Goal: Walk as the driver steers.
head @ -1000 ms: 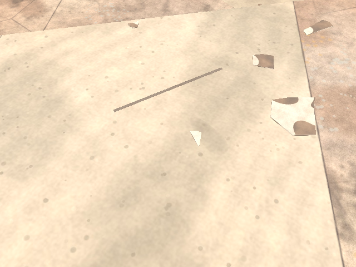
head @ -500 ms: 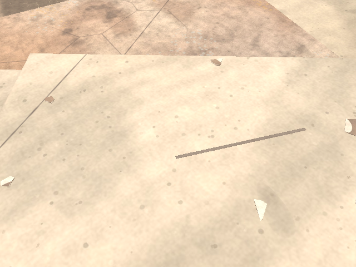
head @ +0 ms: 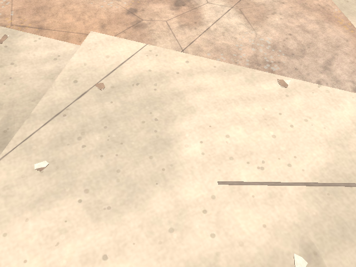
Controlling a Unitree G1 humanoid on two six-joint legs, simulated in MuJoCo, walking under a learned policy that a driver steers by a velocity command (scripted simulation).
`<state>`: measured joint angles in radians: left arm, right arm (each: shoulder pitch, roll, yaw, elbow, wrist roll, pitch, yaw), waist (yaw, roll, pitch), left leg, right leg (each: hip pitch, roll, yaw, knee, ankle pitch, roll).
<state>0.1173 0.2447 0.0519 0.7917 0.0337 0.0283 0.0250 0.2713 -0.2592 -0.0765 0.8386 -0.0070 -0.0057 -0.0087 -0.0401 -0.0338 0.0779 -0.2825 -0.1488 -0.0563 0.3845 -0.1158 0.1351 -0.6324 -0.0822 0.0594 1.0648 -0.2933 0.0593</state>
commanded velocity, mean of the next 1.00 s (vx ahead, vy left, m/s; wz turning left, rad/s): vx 0.11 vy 0.00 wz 0.37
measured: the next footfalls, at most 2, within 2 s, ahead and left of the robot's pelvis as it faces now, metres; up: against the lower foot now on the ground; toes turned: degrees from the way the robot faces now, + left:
right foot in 0.36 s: +0.11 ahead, -0.15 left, +0.00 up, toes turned +18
left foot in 0.80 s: +0.00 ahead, +0.03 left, +0.00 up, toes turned +17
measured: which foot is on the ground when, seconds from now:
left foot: down 0.00-0.36, up 0.38-0.78, down 0.80-1.00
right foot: up 0.00-0.34, down 0.36-0.80, up 0.82-1.00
